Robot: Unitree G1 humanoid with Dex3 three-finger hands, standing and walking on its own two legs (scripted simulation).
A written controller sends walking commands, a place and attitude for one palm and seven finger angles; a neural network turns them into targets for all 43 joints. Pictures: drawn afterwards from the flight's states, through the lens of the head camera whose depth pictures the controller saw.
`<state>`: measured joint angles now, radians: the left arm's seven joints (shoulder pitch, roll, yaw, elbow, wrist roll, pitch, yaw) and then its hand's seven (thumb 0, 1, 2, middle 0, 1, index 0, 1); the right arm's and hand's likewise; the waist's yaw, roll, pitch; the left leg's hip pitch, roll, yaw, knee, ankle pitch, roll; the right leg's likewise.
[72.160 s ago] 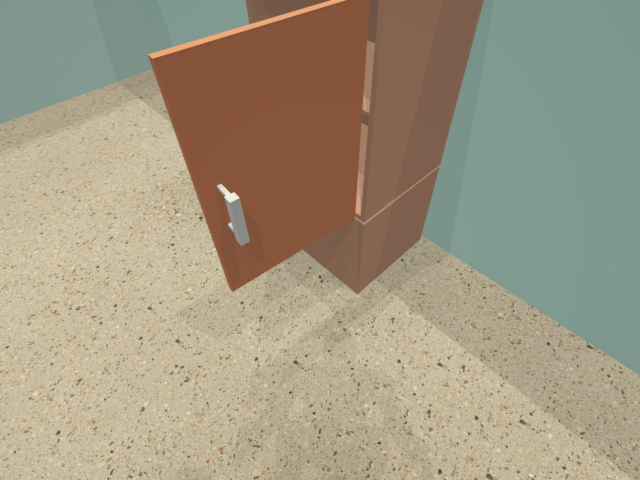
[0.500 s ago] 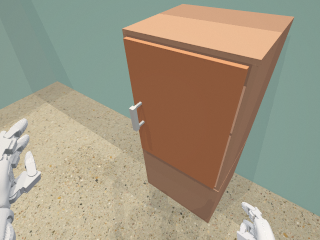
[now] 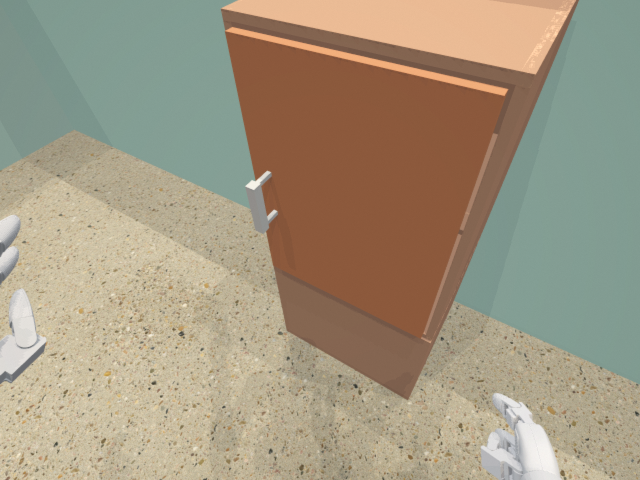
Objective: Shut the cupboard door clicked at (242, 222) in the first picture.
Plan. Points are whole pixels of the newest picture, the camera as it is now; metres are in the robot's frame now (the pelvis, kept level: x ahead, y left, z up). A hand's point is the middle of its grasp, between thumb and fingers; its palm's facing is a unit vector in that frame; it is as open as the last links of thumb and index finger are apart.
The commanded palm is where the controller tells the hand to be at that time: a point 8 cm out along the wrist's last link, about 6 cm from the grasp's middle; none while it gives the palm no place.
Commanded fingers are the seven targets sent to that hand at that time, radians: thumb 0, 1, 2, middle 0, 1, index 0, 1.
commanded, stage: step back with the hand held close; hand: left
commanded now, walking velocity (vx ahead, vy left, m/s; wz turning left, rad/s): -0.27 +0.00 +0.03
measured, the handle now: (264, 202) +0.64 +0.16 -0.07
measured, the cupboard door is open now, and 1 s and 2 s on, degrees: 0 0 0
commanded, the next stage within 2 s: stop stepping back and stand still in 1.00 s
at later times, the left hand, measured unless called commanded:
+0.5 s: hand out of the picture +0.09 +0.28 +0.16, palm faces +0.50 -0.73 -0.47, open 7.4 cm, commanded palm +0.04 +0.31 +0.18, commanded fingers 0.00 0.90 0.90 -0.20 -0.30 -0.20 -0.30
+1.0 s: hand out of the picture +0.00 +0.29 +0.16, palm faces +0.49 -0.78 -0.39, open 7.4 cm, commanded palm -0.05 +0.32 +0.18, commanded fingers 0.00 0.90 0.90 -0.20 -0.30 -0.20 -0.30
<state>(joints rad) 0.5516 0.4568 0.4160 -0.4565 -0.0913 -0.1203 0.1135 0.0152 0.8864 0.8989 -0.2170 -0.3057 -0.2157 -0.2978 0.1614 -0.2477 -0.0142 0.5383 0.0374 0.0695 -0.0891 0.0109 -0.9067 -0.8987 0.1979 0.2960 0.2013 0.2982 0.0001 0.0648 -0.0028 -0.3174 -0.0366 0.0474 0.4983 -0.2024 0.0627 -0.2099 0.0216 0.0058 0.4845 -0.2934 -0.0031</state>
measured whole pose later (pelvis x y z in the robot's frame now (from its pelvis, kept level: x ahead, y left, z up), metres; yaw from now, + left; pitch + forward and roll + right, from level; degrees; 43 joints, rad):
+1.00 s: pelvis -0.18 +0.02 -0.02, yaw +2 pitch +0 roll -4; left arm 0.53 0.43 0.41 -0.54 -0.07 -0.23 0.14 0.01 0.89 0.90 -0.21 -0.31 -0.21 -0.30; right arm 0.17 -0.19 0.01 0.66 0.01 -0.09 -0.07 0.01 -0.90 -0.90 0.20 0.30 0.21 0.30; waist 0.06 0.01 -0.02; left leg -0.53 0.06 0.12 0.50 0.05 0.02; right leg -0.15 0.06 0.01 0.57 -0.42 0.02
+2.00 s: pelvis -0.40 +0.08 -0.01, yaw +1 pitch -2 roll -1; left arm 0.48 0.32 0.30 -0.48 -0.04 -0.14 0.17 0.02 0.89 0.90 -0.21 -0.30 -0.21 -0.30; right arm 0.32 -0.25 -0.02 0.68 0.00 -0.08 -0.11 0.01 -0.91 -0.90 0.20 0.30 0.20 0.30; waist 0.01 -0.05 -0.04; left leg -0.33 0.10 0.09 0.62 -0.27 0.01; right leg -0.13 -0.04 -0.20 0.60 -0.44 -0.03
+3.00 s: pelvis -0.40 +0.11 -0.01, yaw +1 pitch -1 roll +0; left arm 0.30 0.19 -0.01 0.82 0.01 0.07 0.01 0.01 0.95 0.90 -0.21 -0.30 -0.21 -0.30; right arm 0.22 -0.24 0.03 0.88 -0.02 0.03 0.01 0.01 -0.91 -0.90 0.20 0.30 0.20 0.30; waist -0.01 -0.03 0.06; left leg -0.30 0.02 0.07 0.56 -0.23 0.02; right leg -0.25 -0.05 -0.07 0.57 -0.30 0.02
